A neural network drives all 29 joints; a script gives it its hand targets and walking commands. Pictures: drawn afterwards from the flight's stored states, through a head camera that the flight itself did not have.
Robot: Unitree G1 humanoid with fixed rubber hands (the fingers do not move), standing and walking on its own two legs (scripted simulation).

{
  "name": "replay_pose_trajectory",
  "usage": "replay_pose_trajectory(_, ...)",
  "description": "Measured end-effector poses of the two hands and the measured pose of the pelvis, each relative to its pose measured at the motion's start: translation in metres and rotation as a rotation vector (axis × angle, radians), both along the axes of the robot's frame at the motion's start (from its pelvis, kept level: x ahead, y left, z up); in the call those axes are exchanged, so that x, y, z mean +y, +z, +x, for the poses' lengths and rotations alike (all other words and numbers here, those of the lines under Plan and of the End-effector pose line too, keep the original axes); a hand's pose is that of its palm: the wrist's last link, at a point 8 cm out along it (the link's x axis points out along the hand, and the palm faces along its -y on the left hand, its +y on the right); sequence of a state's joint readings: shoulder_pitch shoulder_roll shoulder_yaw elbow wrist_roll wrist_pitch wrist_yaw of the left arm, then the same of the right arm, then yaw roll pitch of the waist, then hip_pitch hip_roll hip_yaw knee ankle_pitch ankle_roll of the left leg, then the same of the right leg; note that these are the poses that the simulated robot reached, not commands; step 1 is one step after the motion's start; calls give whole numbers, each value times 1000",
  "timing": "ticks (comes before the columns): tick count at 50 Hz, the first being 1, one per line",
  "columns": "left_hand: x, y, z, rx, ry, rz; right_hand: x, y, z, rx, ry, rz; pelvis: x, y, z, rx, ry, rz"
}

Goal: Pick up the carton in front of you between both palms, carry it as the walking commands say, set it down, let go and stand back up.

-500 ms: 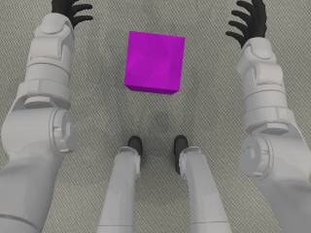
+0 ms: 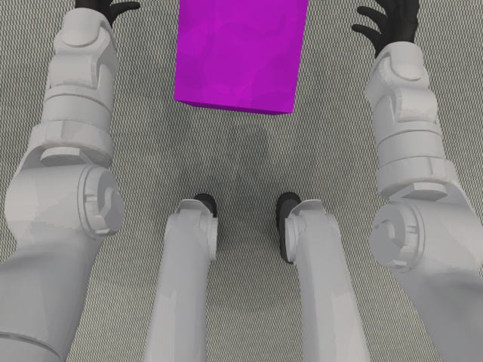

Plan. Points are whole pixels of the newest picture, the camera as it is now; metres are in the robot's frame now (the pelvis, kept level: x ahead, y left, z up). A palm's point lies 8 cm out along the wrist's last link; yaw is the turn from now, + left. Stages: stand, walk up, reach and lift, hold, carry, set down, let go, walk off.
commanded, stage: reach and lift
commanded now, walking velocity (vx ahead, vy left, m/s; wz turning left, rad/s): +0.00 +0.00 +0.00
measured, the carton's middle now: (238, 60) +0.53 +0.03 -0.41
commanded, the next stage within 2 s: none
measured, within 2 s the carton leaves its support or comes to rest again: leaves its support in 1.36 s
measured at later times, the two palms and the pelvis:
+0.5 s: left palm (145, 46) +0.54 +0.21 -0.34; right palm (339, 66) +0.52 -0.16 -0.34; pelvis -0.04 +0.00 -0.16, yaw -1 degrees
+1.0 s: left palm (159, 44) +0.54 +0.18 -0.34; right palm (321, 60) +0.53 -0.12 -0.34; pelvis -0.04 +0.00 -0.16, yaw -1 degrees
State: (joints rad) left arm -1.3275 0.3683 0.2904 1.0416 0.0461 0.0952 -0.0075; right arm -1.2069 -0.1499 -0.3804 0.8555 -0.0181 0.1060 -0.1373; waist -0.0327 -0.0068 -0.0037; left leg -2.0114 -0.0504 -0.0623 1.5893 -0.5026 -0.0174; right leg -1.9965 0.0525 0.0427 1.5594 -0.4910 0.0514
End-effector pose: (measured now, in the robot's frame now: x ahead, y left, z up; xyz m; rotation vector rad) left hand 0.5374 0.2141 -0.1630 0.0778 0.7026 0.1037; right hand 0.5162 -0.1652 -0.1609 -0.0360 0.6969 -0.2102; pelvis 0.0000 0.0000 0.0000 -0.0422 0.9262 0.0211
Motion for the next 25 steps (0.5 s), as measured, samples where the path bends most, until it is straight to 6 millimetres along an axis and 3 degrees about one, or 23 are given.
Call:
replay_pose_trajectory(5,5,-50,0,-17,2,9,0,-50,0,-4,8,-3,-2,-55,-17,-57,0,-6)
replay_pose_trajectory(11,2,-93,2,-20,-6,2,3,-94,2,-2,10,3,-2,-105,-34,-142,1,-10)
replay_pose_trajectory(18,-4,-140,1,16,-13,-8,7,-141,1,35,18,11,0,-138,-43,-213,2,-14)
replay_pose_trajectory(25,-8,-178,0,40,-21,-3,6,-178,0,51,28,19,3,-156,-39,-280,-6,-11)
